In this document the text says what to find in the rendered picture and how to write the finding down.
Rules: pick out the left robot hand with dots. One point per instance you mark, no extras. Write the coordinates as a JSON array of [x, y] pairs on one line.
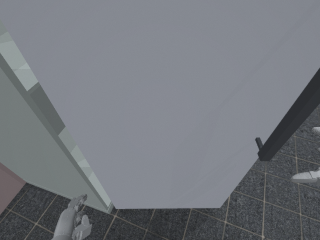
[[70, 217]]

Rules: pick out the right robot hand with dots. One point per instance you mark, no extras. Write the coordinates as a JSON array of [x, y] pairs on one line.
[[312, 176]]

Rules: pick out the fridge door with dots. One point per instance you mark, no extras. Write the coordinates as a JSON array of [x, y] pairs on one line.
[[165, 98]]

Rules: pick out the handle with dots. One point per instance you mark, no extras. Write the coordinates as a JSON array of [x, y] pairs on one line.
[[305, 104]]

